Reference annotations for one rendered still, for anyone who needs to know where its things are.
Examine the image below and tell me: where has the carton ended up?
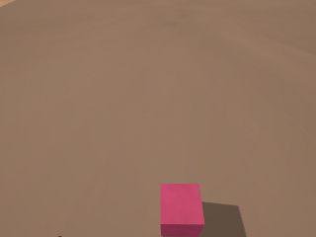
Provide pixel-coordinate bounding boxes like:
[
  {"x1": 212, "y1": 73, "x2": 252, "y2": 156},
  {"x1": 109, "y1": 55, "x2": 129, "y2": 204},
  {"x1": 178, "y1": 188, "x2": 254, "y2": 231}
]
[{"x1": 160, "y1": 184, "x2": 205, "y2": 237}]

